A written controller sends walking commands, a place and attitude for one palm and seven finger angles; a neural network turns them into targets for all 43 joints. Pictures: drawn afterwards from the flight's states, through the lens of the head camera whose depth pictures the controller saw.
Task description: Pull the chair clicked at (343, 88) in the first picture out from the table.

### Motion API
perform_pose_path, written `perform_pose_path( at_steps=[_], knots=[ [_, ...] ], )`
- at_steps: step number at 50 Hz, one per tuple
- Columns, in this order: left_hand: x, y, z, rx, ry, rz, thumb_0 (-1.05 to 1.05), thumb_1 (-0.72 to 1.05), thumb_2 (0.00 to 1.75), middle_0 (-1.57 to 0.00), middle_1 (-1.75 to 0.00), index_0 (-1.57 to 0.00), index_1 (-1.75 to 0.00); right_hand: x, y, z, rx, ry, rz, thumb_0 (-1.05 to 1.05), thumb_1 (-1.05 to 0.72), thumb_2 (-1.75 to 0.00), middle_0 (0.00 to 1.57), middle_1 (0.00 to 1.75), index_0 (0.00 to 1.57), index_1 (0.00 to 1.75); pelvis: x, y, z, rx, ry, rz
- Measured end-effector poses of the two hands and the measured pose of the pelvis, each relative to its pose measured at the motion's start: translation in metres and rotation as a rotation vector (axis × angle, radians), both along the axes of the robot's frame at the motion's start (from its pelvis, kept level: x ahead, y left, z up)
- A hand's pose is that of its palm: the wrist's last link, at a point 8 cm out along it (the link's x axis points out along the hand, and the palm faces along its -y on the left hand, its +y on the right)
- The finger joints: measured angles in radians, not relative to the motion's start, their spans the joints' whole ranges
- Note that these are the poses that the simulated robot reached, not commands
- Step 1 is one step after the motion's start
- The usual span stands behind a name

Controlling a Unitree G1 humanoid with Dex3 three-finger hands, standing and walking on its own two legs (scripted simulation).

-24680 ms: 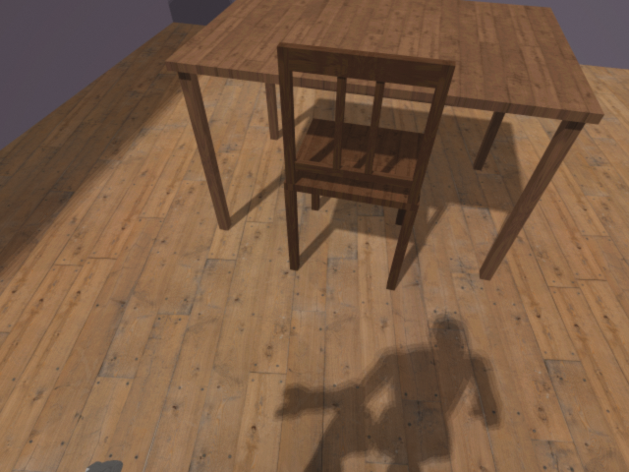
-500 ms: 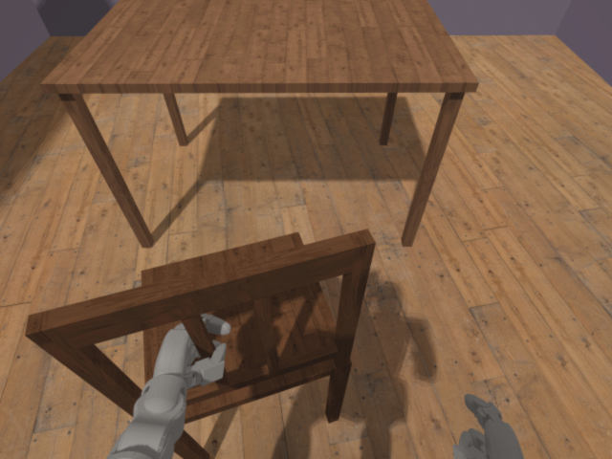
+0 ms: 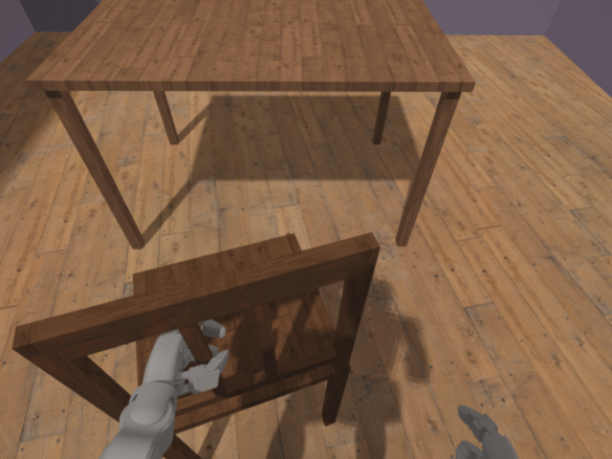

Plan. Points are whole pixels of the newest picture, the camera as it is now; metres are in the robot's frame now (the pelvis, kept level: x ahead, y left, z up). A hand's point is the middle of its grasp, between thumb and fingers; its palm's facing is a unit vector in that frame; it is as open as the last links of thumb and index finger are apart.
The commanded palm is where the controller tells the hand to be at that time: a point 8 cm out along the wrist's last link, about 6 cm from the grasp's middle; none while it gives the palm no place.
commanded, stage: open the thumb and straighten the fingers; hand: left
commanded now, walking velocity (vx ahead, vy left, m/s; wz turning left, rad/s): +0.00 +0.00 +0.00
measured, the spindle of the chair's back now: (206, 360) +0.28 +0.16 -0.08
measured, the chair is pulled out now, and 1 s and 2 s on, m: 0.61 0.61 0.61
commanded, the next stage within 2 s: draw the fingers out of the gap in 0.58 s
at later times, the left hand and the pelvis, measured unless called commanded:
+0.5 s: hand (198, 366) +0.26 +0.16 -0.06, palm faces +0.00 -0.98 -0.21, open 16.5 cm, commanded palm +0.25 +0.20 -0.03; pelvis +0.01 +0.01 -0.03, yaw +2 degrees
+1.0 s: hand (197, 400) +0.21 +0.15 -0.06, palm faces +0.01 -0.98 -0.21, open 17.5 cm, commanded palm +0.19 +0.20 -0.03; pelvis +0.02 +0.00 -0.03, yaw +2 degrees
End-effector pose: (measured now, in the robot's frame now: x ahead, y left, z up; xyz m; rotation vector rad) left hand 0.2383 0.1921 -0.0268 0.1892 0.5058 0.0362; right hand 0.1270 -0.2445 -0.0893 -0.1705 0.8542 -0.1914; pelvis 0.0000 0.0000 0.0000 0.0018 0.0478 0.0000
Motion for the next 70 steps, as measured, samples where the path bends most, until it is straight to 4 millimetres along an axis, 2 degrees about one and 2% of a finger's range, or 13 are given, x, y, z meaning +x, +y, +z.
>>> perform_pose_path(
  at_steps=[5, 9, 13, 18, 27, 34, 39, 45, 53, 70],
  knots=[
    [0.005, 0.003, -0.001, 0.001, -0.001, -0.005, 0.02, 0.19, 0.55, -0.32, -1.30, -0.50, -1.44, 0.003, -0.007, -0.005, -0.025, -0.029, 0.014, 0.01, -0.90, -0.89, 0.20, 0.30, 0.20, 0.30, 0.000, 0.003, -0.009, -0.003, 0.038, 0.004],
    [0.007, 0.008, -0.003, 0.009, 0.018, 0.004, 0.01, -0.13, 0.40, -0.36, -1.27, -0.47, -1.35, 0.009, -0.007, -0.010, -0.037, -0.047, 0.022, 0.01, -0.90, -0.89, 0.20, 0.30, 0.20, 0.30, 0.002, 0.005, -0.015, -0.003, 0.059, 0.006],
    [0.006, 0.012, -0.005, 0.010, 0.036, 0.013, 0.00, -0.34, 0.30, -0.35, -1.13, -0.40, -1.17, 0.019, -0.002, -0.013, -0.035, -0.071, 0.038, 0.01, -0.90, -0.89, 0.20, 0.30, 0.20, 0.30, 0.005, 0.006, -0.019, -0.004, 0.076, 0.010],
    [0.005, 0.012, -0.005, 0.009, 0.039, 0.013, -0.01, -0.47, 0.23, -0.28, -0.86, -0.30, -0.87, 0.031, 0.007, -0.017, -0.025, -0.101, 0.064, 0.01, -0.90, -0.89, 0.20, 0.30, 0.20, 0.30, 0.008, 0.007, -0.023, -0.006, 0.088, 0.019],
    [0.007, 0.019, -0.008, 0.021, 0.058, 0.024, -0.01, -0.53, 0.20, -0.10, -0.29, -0.10, -0.29, 0.044, 0.015, -0.020, -0.019, -0.119, 0.097, 0.01, -0.90, -0.89, 0.20, 0.30, 0.20, 0.30, 0.013, 0.005, -0.027, -0.010, 0.104, 0.030],
    [0.010, 0.015, -0.006, 0.011, 0.050, 0.012, -0.01, -0.54, 0.20, -0.03, -0.08, -0.03, -0.08, 0.044, 0.010, -0.021, -0.032, -0.114, 0.095, 0.01, -0.90, -0.89, 0.20, 0.30, 0.20, 0.30, 0.017, 0.004, -0.029, -0.011, 0.115, 0.033],
    [0.002, 0.014, -0.007, 0.018, 0.062, 0.015, -0.01, -0.54, 0.20, -0.01, -0.03, -0.01, -0.03, 0.042, 0.006, -0.019, -0.038, -0.114, 0.079, 0.01, -0.90, -0.89, 0.20, 0.30, 0.20, 0.30, 0.019, 0.004, -0.029, -0.009, 0.117, 0.028],
    [-0.022, 0.011, -0.008, 0.020, 0.080, 0.022, -0.01, -0.54, 0.20, -0.01, -0.01, -0.01, -0.01, 0.043, 0.004, -0.017, -0.042, -0.133, 0.070, 0.01, -0.90, -0.89, 0.20, 0.30, 0.20, 0.30, 0.020, 0.003, -0.030, -0.010, 0.116, 0.028],
    [-0.052, 0.011, -0.007, 0.023, 0.082, 0.044, -0.01, -0.54, 0.20, -0.01, 0.00, -0.01, 0.00, 0.051, 0.009, -0.016, -0.041, -0.173, 0.085, 0.01, -0.90, -0.89, 0.20, 0.30, 0.20, 0.30, 0.017, 0.001, -0.034, -0.013, 0.112, 0.040],
    [-0.099, 0.009, -0.005, 0.012, 0.097, 0.056, -0.01, -0.54, 0.20, -0.01, 0.00, -0.01, 0.00, 0.062, 0.019, -0.012, -0.028, -0.260, 0.093, 0.01, -0.90, -0.89, 0.20, 0.30, 0.20, 0.30, 0.009, -0.001, -0.041, -0.019, 0.108, 0.051]
  ],
)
